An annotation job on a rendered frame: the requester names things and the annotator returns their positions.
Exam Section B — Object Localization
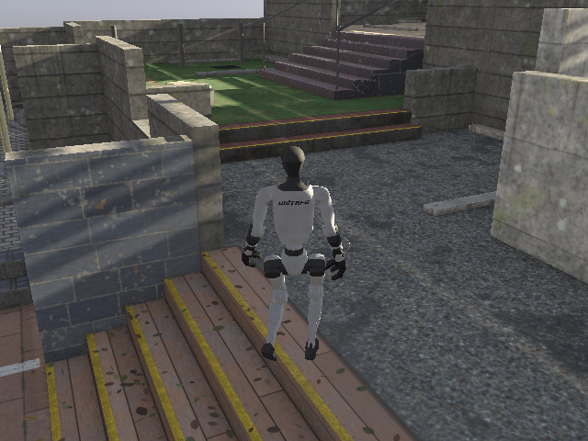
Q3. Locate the left robot forearm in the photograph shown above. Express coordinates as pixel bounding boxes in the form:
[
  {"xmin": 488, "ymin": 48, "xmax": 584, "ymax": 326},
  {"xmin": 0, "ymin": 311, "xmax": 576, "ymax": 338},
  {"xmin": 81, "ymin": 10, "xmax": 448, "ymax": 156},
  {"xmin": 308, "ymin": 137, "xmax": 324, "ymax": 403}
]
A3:
[{"xmin": 243, "ymin": 224, "xmax": 260, "ymax": 255}]

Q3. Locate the robot right upper arm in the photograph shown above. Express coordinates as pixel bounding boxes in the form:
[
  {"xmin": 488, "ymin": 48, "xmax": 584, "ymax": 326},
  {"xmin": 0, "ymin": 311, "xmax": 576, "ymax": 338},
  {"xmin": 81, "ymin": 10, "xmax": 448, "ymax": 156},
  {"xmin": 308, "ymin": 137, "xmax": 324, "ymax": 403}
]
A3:
[{"xmin": 312, "ymin": 186, "xmax": 337, "ymax": 237}]

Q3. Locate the right robot shin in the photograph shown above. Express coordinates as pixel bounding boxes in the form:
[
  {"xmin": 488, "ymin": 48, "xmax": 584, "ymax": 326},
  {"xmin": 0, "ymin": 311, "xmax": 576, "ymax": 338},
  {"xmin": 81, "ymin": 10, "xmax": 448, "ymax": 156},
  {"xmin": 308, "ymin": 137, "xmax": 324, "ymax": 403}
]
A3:
[{"xmin": 308, "ymin": 286, "xmax": 323, "ymax": 348}]

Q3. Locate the right robot forearm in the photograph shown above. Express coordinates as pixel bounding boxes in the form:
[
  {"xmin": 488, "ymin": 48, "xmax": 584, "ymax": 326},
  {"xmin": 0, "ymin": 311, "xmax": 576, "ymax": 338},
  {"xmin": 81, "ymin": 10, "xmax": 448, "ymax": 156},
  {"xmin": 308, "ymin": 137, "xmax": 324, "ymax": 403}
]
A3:
[{"xmin": 327, "ymin": 223, "xmax": 345, "ymax": 262}]

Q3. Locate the robot right hand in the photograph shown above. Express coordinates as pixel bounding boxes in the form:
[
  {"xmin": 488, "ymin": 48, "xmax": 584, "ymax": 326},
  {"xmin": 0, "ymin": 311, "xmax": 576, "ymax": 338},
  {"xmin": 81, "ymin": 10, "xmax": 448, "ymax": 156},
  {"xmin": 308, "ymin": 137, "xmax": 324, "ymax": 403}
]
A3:
[{"xmin": 325, "ymin": 259, "xmax": 346, "ymax": 280}]

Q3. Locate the robot right foot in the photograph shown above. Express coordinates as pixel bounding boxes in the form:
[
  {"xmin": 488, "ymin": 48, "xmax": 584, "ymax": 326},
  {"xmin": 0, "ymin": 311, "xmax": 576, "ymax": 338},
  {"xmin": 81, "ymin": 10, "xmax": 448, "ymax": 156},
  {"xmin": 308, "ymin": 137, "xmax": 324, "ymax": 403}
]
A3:
[{"xmin": 305, "ymin": 338, "xmax": 319, "ymax": 360}]

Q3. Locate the robot left hand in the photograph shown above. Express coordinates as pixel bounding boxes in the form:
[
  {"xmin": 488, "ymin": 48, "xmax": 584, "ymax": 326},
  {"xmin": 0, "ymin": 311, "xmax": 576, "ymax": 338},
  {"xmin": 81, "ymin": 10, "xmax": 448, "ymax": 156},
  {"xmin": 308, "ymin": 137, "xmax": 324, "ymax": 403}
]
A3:
[{"xmin": 242, "ymin": 251, "xmax": 263, "ymax": 267}]

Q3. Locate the robot left upper arm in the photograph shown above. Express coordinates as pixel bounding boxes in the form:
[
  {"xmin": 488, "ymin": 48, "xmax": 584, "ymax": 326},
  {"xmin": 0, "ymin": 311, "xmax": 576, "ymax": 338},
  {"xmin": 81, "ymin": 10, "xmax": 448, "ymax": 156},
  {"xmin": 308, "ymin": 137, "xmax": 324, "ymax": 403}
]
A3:
[{"xmin": 251, "ymin": 187, "xmax": 274, "ymax": 238}]

